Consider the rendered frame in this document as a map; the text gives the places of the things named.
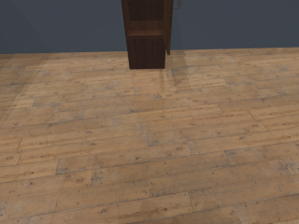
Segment cupboard door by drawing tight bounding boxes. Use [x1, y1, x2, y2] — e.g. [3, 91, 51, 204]
[163, 0, 174, 55]

